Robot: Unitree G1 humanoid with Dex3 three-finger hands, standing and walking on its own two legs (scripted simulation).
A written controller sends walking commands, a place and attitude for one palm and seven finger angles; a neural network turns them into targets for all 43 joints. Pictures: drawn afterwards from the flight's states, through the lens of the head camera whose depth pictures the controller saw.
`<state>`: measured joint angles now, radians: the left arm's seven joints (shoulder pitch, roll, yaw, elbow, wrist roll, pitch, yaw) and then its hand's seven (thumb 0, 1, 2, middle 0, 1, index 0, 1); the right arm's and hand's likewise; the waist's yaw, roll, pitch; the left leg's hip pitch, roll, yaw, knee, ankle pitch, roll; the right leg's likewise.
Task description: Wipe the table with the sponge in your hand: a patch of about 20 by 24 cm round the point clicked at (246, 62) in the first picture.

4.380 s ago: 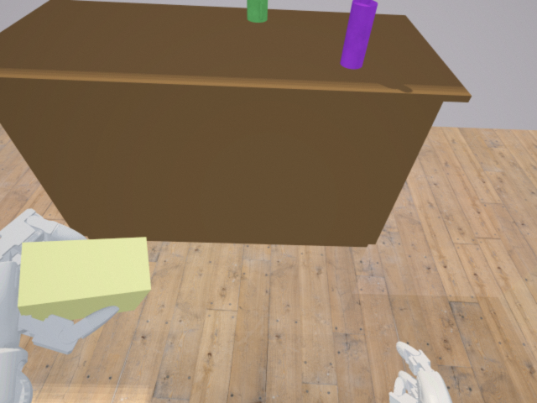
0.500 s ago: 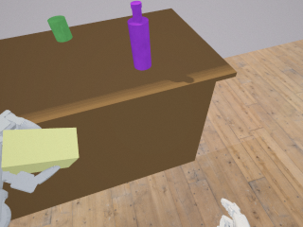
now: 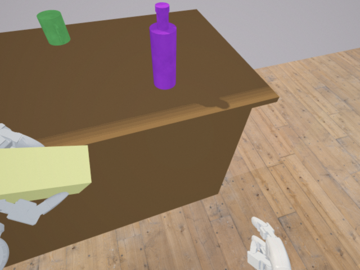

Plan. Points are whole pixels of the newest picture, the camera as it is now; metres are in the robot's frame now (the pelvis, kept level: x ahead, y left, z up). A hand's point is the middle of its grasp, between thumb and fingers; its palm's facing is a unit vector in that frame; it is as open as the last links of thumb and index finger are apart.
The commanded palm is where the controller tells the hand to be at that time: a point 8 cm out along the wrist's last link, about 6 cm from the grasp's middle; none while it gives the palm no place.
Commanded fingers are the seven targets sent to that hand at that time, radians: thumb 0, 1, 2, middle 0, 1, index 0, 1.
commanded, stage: come to a stop and stand still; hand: left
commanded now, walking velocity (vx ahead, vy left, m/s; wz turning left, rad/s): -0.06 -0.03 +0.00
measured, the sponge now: (57, 173) +0.24 +0.22 +0.15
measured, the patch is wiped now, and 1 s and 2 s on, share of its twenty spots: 0.00 0.00 0.00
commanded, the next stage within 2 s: look again from close up in 1.68 s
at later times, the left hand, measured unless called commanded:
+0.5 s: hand (73, 226) +0.16 +0.18 +0.13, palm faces +0.28 -0.91 -0.31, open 10.4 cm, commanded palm +0.12 +0.23 +0.18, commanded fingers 0.00 0.10 1.30 -1.20 -1.60 -1.20 -1.60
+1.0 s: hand (29, 194) +0.20 +0.25 +0.15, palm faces +0.31 -0.87 -0.39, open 10.4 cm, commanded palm +0.14 +0.28 +0.18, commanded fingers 0.00 0.10 1.30 -1.20 -1.60 -1.20 -1.60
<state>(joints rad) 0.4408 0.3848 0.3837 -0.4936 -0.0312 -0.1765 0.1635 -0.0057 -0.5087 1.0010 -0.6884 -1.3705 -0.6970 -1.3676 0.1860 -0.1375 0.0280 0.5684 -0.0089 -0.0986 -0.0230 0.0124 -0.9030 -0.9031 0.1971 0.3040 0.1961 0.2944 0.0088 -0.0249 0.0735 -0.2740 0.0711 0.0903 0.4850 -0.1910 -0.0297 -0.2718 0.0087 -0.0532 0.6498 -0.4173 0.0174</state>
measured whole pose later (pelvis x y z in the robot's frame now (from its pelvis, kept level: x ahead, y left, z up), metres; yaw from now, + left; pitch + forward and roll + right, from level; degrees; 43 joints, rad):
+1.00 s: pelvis -0.03 +0.01 +0.01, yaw -2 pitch -2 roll -1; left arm 0.42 0.39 0.33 -0.42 -0.02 -0.19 0.09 -0.01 -0.51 1.00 -0.69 -1.37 -0.70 -1.37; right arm 0.24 -0.17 0.07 0.60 -0.03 -0.14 -0.01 0.02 -0.90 -0.90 0.20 0.30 0.20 0.30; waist 0.03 -0.05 0.07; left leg -0.21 -0.08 -0.05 0.37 -0.12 0.06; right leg -0.18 0.06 0.00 0.35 -0.14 -0.03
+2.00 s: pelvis +0.01 +0.00 +0.01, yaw -2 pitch +0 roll -1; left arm 0.47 0.36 0.32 -0.44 -0.07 -0.17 0.12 -0.01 -0.51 1.01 -0.69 -1.37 -0.70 -1.36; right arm 0.19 -0.22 0.03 0.57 0.00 -0.07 -0.04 0.01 -0.90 -0.90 0.20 0.30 0.20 0.29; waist 0.01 0.01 0.01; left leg -0.21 -0.07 -0.07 0.40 -0.20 0.05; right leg -0.14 0.07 -0.02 0.33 -0.19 -0.05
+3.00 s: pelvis +0.10 +0.05 -0.01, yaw +0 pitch -1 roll +0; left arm 0.53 0.39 0.41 -0.51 -0.06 -0.24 0.12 -0.01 -0.51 1.01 -0.70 -1.36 -0.71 -1.36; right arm 0.17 -0.24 -0.01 0.60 0.00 -0.04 0.02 0.01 -0.90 -0.90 0.20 0.30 0.20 0.29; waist 0.01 0.03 0.08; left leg -0.59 -0.01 -0.04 1.29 -0.37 -0.01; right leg -0.29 -0.03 -0.18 0.63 -0.33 -0.06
